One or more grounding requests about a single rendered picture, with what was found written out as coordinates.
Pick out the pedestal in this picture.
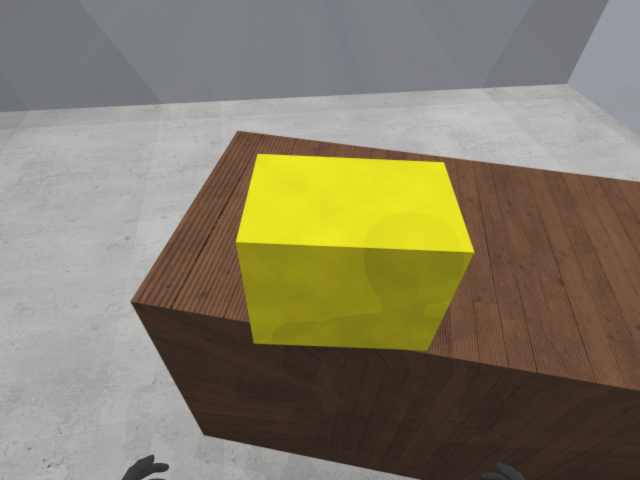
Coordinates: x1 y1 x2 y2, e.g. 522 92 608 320
131 131 640 480

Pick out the robot left hand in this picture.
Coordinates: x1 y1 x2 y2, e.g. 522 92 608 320
122 455 169 480

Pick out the carton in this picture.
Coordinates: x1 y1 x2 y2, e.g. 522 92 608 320
236 154 474 351

